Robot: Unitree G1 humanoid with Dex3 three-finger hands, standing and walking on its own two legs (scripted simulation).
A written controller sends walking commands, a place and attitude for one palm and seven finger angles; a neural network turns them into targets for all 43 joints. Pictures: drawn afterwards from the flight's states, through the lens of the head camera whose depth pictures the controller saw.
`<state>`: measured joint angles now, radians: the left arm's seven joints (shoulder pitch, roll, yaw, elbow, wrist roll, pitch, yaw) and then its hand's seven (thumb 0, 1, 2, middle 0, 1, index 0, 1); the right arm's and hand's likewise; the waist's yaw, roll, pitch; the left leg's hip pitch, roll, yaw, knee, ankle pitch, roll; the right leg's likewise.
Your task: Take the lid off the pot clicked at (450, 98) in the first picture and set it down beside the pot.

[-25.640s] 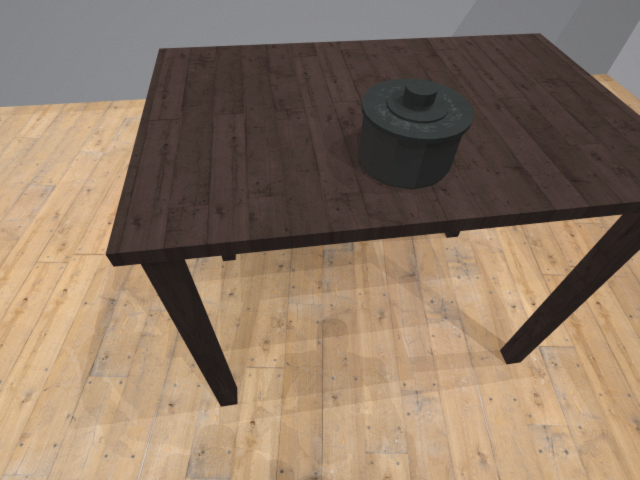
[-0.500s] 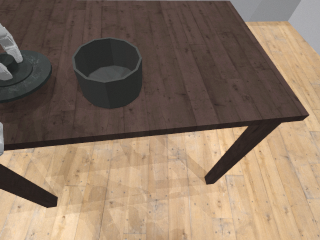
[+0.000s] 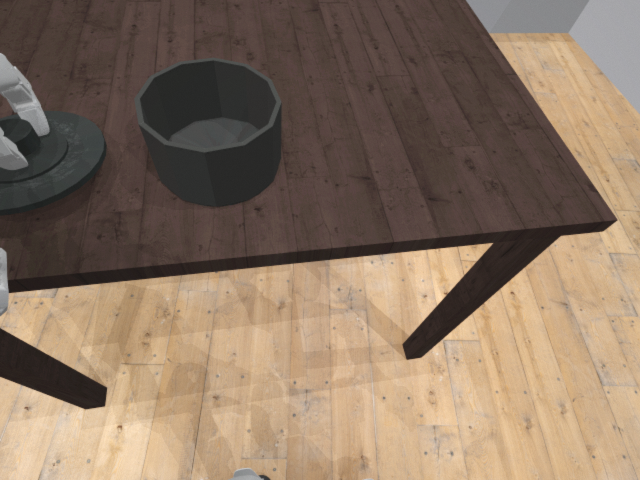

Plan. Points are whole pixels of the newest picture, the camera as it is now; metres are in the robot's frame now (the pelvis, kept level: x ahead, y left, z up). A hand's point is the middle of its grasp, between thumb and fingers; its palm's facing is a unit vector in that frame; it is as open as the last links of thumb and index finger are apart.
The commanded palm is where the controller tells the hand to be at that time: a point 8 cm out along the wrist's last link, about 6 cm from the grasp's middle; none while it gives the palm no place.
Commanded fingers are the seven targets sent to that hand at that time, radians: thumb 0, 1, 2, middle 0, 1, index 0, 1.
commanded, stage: lower the lid onto the table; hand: left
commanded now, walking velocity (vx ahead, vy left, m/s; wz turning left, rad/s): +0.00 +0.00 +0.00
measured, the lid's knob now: (11, 138) +0.51 +0.32 +0.11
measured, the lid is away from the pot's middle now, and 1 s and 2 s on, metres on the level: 0.22 0.24 0.24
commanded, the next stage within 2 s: open the fingers wide in 0.42 s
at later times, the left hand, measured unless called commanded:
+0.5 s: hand out of the picture +0.49 +0.33 +0.12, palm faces -0.47 -0.24 -0.85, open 8.1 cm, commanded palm +0.51 +0.32 +0.17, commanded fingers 0.00 0.64 0.93 -0.84 -1.12 -0.79 -1.10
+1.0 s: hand out of the picture +0.47 +0.33 +0.11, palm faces -0.41 -0.12 -0.91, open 8.2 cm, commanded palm +0.51 +0.32 +0.17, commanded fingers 0.00 0.21 0.79 -0.55 -0.93 -0.53 -0.92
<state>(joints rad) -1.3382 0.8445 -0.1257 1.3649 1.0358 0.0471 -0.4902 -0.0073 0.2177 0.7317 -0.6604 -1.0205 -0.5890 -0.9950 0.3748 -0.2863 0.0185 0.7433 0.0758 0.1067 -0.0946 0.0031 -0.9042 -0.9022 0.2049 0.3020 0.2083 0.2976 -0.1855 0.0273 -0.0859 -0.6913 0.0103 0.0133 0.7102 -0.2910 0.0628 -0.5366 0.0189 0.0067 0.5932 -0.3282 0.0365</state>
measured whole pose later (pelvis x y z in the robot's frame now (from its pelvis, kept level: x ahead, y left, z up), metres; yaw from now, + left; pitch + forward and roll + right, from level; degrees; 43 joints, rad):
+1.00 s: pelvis -0.01 +0.01 -0.01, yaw +0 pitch +16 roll -4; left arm -1.17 0.85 -0.06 1.20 1.04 -0.09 -0.40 0.00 0.25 0.74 -0.62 -1.01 -0.54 -0.99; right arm 0.33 -0.28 0.02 0.67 0.09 0.19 -0.10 0.00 -0.90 -0.90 0.21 0.30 0.21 0.30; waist -0.15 0.03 -0.09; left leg -0.76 0.01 0.01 0.79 -0.31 0.08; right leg -0.60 0.02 0.00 0.67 -0.35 0.03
